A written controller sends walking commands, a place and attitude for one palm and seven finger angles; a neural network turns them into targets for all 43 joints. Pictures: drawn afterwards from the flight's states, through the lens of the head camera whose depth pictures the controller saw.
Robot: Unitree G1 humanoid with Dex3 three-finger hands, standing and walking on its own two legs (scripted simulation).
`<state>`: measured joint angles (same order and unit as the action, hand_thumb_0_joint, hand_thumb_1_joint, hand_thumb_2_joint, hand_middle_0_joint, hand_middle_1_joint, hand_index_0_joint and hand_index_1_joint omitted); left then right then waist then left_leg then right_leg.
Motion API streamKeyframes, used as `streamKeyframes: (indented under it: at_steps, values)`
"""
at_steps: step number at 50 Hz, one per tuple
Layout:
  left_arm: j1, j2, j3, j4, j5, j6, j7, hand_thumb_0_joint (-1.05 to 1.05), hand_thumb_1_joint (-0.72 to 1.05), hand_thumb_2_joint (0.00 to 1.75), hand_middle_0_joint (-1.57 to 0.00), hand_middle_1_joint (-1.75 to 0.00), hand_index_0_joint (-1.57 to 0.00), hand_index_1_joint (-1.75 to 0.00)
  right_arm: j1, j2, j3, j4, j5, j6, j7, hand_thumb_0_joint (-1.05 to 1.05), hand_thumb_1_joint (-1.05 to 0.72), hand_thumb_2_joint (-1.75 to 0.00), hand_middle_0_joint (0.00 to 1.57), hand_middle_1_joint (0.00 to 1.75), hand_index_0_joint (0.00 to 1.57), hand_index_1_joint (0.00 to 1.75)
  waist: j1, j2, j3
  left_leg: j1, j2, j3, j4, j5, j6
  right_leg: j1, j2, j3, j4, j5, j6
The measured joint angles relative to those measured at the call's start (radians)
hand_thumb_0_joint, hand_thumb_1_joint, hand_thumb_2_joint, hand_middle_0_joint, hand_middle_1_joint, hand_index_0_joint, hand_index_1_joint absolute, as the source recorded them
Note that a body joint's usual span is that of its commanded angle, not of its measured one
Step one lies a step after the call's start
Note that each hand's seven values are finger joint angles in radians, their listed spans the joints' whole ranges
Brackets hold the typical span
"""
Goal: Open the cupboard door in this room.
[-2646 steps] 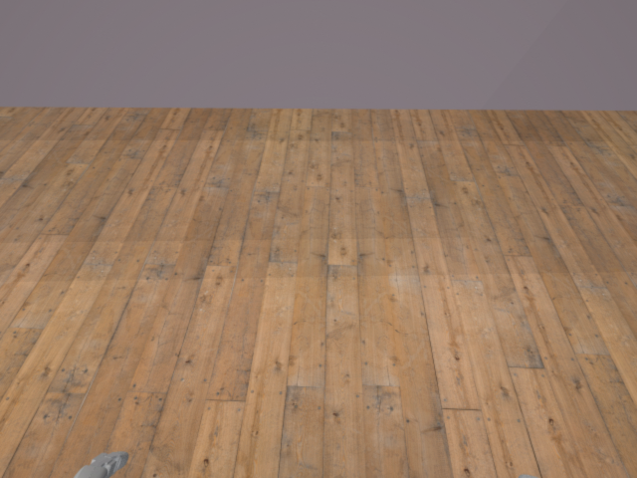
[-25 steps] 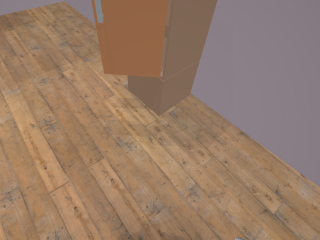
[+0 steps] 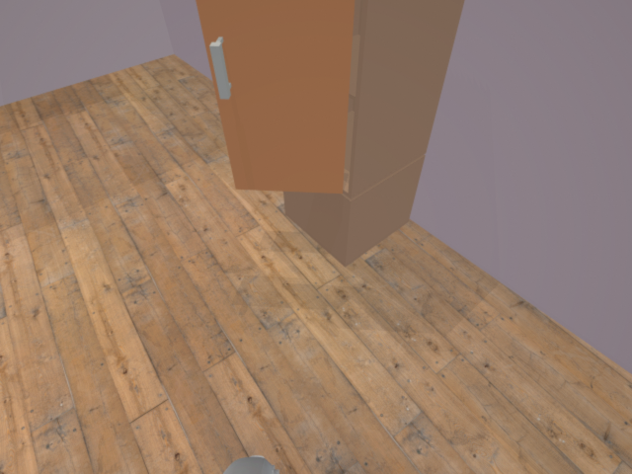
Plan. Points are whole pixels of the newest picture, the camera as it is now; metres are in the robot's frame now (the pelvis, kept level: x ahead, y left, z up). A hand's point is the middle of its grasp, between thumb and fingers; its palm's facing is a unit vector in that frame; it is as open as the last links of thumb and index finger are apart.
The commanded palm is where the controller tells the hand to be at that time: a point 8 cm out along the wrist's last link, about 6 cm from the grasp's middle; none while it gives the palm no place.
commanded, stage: take the last steps up to it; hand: left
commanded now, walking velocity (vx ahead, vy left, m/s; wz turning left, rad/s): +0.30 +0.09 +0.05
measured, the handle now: (222, 68) +0.99 +0.28 +0.05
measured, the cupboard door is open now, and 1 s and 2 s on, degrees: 46 46 46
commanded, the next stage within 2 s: come to a stop and stand still in 0.92 s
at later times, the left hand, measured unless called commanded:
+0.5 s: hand (147, 421) +0.23 +0.29 -0.17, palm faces +0.04 -0.98 -0.18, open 7.4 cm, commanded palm none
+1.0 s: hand (187, 339) +0.38 +0.26 -0.18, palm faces +0.03 -0.98 -0.19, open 7.1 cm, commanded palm none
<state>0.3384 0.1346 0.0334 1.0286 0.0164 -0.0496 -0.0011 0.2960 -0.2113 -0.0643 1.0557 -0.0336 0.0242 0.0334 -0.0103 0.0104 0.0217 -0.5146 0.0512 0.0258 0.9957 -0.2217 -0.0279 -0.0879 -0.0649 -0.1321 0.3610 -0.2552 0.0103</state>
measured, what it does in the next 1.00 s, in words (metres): walks ahead: left foot, then right foot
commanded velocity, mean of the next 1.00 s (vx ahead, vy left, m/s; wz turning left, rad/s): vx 0.26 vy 0.01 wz -0.03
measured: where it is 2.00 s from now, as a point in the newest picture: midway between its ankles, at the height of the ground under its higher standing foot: (315, 431)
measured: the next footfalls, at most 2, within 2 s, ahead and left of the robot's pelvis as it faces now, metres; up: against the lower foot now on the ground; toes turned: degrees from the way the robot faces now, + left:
left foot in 0.22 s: +0.21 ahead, +0.18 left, +0.00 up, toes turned +9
right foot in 0.74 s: +0.34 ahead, -0.05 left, +0.00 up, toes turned -10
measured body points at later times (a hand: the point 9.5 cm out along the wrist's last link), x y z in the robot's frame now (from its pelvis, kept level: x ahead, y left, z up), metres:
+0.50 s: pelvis +0.16 +0.10 +0.00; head +0.18 +0.11 +0.45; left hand +0.23 +0.34 -0.16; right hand +0.19 -0.14 -0.15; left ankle +0.17 +0.17 -0.75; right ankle +0.21 -0.03 -0.68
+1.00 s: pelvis +0.33 +0.08 -0.01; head +0.36 +0.09 +0.44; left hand +0.37 +0.32 -0.17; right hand +0.34 -0.16 -0.16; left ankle +0.39 +0.19 -0.72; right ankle +0.31 -0.04 -0.75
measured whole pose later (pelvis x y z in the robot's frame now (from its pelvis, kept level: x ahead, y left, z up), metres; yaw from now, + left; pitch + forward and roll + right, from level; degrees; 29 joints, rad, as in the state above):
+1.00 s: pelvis +0.33 +0.08 -0.01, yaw -1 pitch +0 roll -1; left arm 0.25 0.19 0.06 1.05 0.02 -0.05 0.01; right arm 0.26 -0.15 -0.05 1.07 -0.03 -0.02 0.01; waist -0.01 -0.01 0.05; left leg -0.45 0.09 0.08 0.77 -0.30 -0.03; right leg -0.14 -0.03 -0.15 0.41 -0.26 0.00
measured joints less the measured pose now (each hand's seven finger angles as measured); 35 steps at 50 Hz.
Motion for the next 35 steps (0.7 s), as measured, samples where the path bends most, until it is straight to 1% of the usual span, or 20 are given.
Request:
streamKeyframes:
  at_steps: [2, 4, 6, 9, 10, 11, 12, 14, 15, 16, 18, 21, 25, 28, 30, 33, 35]
  values:
    - [0.023, -0.007, -0.004, 0.025, 0.001, -0.004, -0.002, 0.00, 0.91, 0.90, -0.20, -0.30, -0.20, -0.30, -0.014, 0.006, -0.001, -0.009, 0.002, -0.006, 0.005, 0.01, -0.91, -0.90, 0.20, 0.30, 0.20, 0.29, 0.004, -0.010, 0.005, -0.018, 0.020, 0.010, -0.067, 0.027, -0.010, 0.034, -0.009, -0.008, -0.042, 0.005, 0.009]
    - [0.042, -0.012, -0.006, 0.046, 0.003, -0.007, -0.005, 0.01, 0.91, 0.90, -0.20, -0.30, -0.20, -0.30, -0.030, 0.010, 0.000, -0.014, 0.004, -0.010, 0.008, 0.01, -0.91, -0.90, 0.20, 0.30, 0.20, 0.29, 0.014, -0.017, 0.012, -0.021, 0.030, 0.022, -0.151, 0.038, -0.013, 0.060, -0.020, -0.018, -0.062, -0.004, 0.024]
    - [0.059, -0.013, -0.004, 0.064, 0.006, -0.007, -0.005, 0.01, 0.90, 0.90, -0.20, -0.30, -0.20, -0.30, -0.051, 0.015, 0.002, -0.017, 0.006, -0.014, 0.012, 0.01, -0.91, -0.90, 0.20, 0.30, 0.20, 0.29, 0.031, -0.024, 0.020, -0.005, 0.031, 0.038, -0.244, 0.030, -0.009, 0.080, -0.034, -0.026, -0.059, -0.026, 0.043]
    - [0.085, -0.005, 0.003, 0.088, 0.009, 0.002, -0.004, 0.01, 0.90, 0.90, -0.20, -0.30, -0.20, -0.30, -0.083, 0.025, 0.009, -0.027, 0.006, -0.030, 0.014, 0.01, -0.91, -0.90, 0.20, 0.30, 0.20, 0.29, 0.053, -0.040, 0.027, 0.055, 0.016, 0.064, -0.380, 0.017, 0.007, 0.098, -0.062, -0.033, -0.008, -0.089, 0.077]
    - [0.097, -0.002, 0.006, 0.094, 0.008, 0.006, -0.004, 0.01, 0.90, 0.90, -0.20, -0.30, -0.20, -0.30, -0.091, 0.025, 0.012, -0.035, 0.005, -0.041, 0.013, 0.01, -0.91, -0.90, 0.20, 0.30, 0.20, 0.29, 0.057, -0.042, 0.027, 0.088, 0.008, 0.073, -0.429, 0.015, 0.013, 0.091, -0.073, -0.031, 0.037, -0.125, 0.085]
    - [0.108, -0.001, 0.008, 0.100, 0.006, 0.012, -0.005, 0.01, 0.90, 0.90, -0.20, -0.30, -0.20, -0.30, -0.100, 0.024, 0.013, -0.044, 0.001, -0.056, 0.009, 0.01, -0.91, -0.90, 0.20, 0.30, 0.20, 0.29, 0.056, -0.039, 0.026, 0.103, 0.005, 0.075, -0.451, 0.058, 0.030, 0.064, -0.083, -0.028, 0.121, -0.169, 0.075]
    - [0.102, 0.006, 0.010, 0.107, 0.003, 0.024, -0.006, 0.01, 0.90, 0.90, -0.20, -0.30, -0.20, -0.30, -0.115, 0.032, 0.012, -0.049, -0.002, -0.068, 0.001, 0.01, -0.91, -0.90, 0.20, 0.30, 0.20, 0.29, 0.049, -0.048, 0.034, 0.090, -0.005, 0.082, -0.407, 0.066, 0.049, 0.014, -0.094, -0.004, 0.256, -0.219, 0.055]
    - [0.079, 0.023, 0.014, 0.112, 0.001, 0.046, -0.003, 0.01, 0.90, 0.90, -0.20, -0.30, -0.20, -0.30, -0.132, 0.053, 0.019, -0.060, -0.003, -0.081, -0.016, 0.01, -0.91, -0.90, 0.20, 0.30, 0.20, 0.29, 0.047, -0.064, 0.047, 0.106, -0.015, 0.104, -0.368, 0.017, 0.076, -0.116, -0.077, 0.062, 0.558, -0.256, 0.014]
    - [0.065, 0.032, 0.016, 0.110, 0.002, 0.050, -0.002, 0.01, 0.90, 0.90, -0.20, -0.30, -0.20, -0.30, -0.132, 0.063, 0.024, -0.063, -0.002, -0.085, -0.021, 0.01, -0.91, -0.90, 0.20, 0.30, 0.20, 0.29, 0.046, -0.068, 0.044, 0.125, -0.018, 0.115, -0.380, 0.001, 0.083, -0.181, -0.066, 0.072, 0.674, -0.238, 0.001]
    - [0.047, 0.039, 0.020, 0.106, 0.003, 0.052, -0.002, 0.01, 0.91, 0.90, -0.20, -0.30, -0.20, -0.30, -0.127, 0.073, 0.028, -0.064, -0.002, -0.088, -0.026, 0.01, -0.91, -0.90, 0.20, 0.30, 0.20, 0.29, 0.044, -0.070, 0.039, 0.148, -0.021, 0.124, -0.404, -0.004, 0.086, -0.240, -0.059, 0.071, 0.755, -0.206, -0.007]
    - [0.007, 0.050, 0.027, 0.086, 0.007, 0.052, -0.003, 0.01, 0.91, 0.90, -0.20, -0.30, -0.20, -0.30, -0.116, 0.079, 0.017, -0.068, 0.007, -0.102, -0.046, -0.01, -0.93, -0.90, 0.20, 0.30, 0.21, 0.30, 0.038, -0.070, 0.033, 0.199, -0.032, 0.141, -0.469, 0.011, 0.087, -0.334, -0.051, 0.062, 0.818, -0.138, -0.010]
    - [-0.058, 0.057, 0.033, 0.042, 0.008, 0.050, -0.007, 0.01, 0.91, 0.90, -0.20, -0.30, -0.20, -0.30, -0.089, 0.062, 0.017, -0.056, 0.005, -0.112, -0.053, -0.01, -0.95, -0.90, 0.20, 0.30, 0.21, 0.30, 0.029, -0.061, 0.022, 0.270, -0.050, 0.157, -0.566, 0.032, 0.098, -0.426, -0.046, 0.049, 0.775, -0.059, -0.004]
    - [-0.138, 0.058, 0.036, -0.012, 0.008, 0.049, -0.013, 0.01, 0.91, 0.90, -0.20, -0.30, -0.19, -0.30, -0.031, 0.052, 0.021, -0.017, 0.003, -0.101, -0.049, -0.01, -0.94, -0.90, 0.20, 0.30, 0.21, 0.30, 0.019, -0.049, 0.007, 0.349, -0.068, 0.164, -0.654, 0.039, 0.103, -0.468, -0.049, 0.050, 0.626, 0.022, 0.005]
    - [-0.185, 0.055, 0.034, -0.037, 0.008, 0.052, -0.018, 0.00, 0.91, 0.90, -0.20, -0.30, -0.19, -0.30, 0.017, 0.056, 0.024, 0.012, 0.000, -0.091, -0.044, 0.00, -0.93, -0.90, 0.20, 0.30, 0.20, 0.30, 0.004, -0.042, 0.001, 0.396, -0.077, 0.165, -0.690, 0.026, 0.099, -0.458, -0.054, 0.060, 0.513, 0.062, 0.007]
    - [-0.209, 0.053, 0.031, -0.047, 0.008, 0.053, -0.019, 0.00, 0.91, 0.90, -0.20, -0.30, -0.19, -0.30, 0.047, 0.061, 0.027, 0.028, -0.002, -0.086, -0.041, 0.00, -0.93, -0.90, 0.20, 0.30, 0.20, 0.29, -0.010, -0.037, 0.000, 0.422, -0.078, 0.166, -0.699, 0.009, 0.093, -0.437, -0.054, 0.063, 0.441, 0.067, 0.006]
    - [-0.235, 0.050, 0.025, -0.056, 0.008, 0.053, -0.021, 0.00, 0.91, 0.90, -0.20, -0.30, -0.19, -0.30, 0.087, 0.071, 0.031, 0.049, -0.007, -0.081, -0.039, 0.00, -0.92, -0.90, 0.20, 0.30, 0.20, 0.29, -0.032, -0.031, 0.005, 0.452, -0.069, 0.172, -0.690, -0.031, 0.077, -0.386, -0.045, 0.056, 0.338, 0.048, 0.001]
    - [-0.244, 0.049, 0.020, -0.059, 0.008, 0.048, -0.021, 0.00, 0.91, 0.90, -0.20, -0.30, -0.19, -0.30, 0.110, 0.076, 0.033, 0.062, -0.008, -0.078, -0.038, 0.00, -0.92, -0.90, 0.20, 0.30, 0.20, 0.29, -0.044, -0.026, 0.009, 0.464, -0.054, 0.178, -0.657, -0.073, 0.061, -0.336, -0.030, 0.041, 0.265, 0.041, -0.008]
